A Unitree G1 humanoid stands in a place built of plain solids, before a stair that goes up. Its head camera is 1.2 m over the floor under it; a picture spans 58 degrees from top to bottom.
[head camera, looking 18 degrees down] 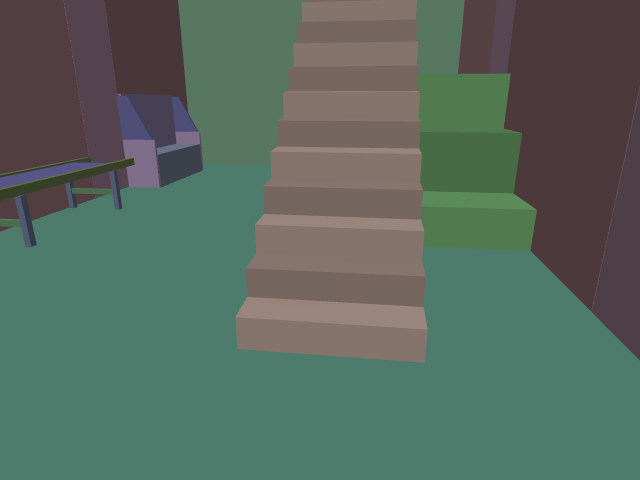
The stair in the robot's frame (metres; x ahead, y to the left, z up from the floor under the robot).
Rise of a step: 0.18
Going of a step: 0.21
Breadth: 0.93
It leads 7 degrees to the right of straight ahead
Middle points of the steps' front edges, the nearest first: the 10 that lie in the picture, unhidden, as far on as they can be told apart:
1.85 -0.04 0.18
2.06 -0.07 0.36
2.26 -0.10 0.53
2.47 -0.12 0.71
2.68 -0.15 0.89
2.89 -0.18 1.07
3.09 -0.20 1.25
3.30 -0.23 1.42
3.51 -0.26 1.60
3.71 -0.28 1.78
